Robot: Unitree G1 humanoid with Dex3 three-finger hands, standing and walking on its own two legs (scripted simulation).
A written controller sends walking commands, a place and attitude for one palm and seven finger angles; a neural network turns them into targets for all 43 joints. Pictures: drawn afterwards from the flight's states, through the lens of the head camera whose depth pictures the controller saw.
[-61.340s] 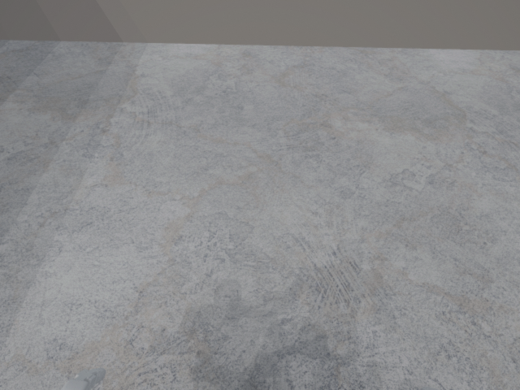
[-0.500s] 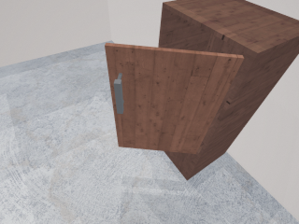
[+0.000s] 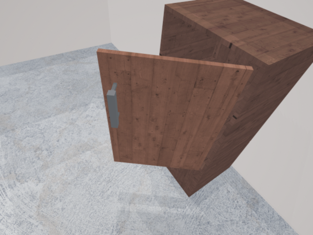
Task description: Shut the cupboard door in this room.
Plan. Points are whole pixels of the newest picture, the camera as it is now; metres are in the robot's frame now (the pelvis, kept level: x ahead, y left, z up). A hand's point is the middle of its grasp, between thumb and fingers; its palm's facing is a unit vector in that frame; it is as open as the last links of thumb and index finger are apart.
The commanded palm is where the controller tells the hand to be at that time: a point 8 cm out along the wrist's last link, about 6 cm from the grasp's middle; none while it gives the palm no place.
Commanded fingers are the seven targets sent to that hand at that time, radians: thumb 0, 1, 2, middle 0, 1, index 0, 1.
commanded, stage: come to a stop and stand still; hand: left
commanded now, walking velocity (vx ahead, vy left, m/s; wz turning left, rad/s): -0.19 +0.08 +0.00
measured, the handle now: (114, 105) +0.48 +0.17 +0.03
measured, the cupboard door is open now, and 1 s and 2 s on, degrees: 52 52 52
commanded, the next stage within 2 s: none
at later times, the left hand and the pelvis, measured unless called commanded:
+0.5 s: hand out of the picture +0.04 +0.19 -0.17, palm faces +0.01 -0.98 -0.19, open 7.4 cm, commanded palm none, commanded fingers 0.00 0.90 0.90 -0.20 -0.30 -0.20 -0.30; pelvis +0.00 +0.01 +0.01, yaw +0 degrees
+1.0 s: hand out of the picture -0.04 +0.24 -0.16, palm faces +0.00 -0.96 -0.28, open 7.4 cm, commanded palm none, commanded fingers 0.00 0.90 0.90 -0.20 -0.30 -0.20 -0.30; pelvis -0.09 +0.02 +0.00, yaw +1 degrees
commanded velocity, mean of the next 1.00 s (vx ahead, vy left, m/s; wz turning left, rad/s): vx -0.05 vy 0.02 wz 0.00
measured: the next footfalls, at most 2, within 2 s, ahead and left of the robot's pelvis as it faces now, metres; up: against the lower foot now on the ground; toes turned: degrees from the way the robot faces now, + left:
left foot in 1.42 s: -0.09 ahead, +0.13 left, +0.00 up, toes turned +1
right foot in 1.88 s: -0.21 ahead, -0.09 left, +0.00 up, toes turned -4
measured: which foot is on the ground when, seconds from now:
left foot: down 0.00-1.00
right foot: down 0.00-1.00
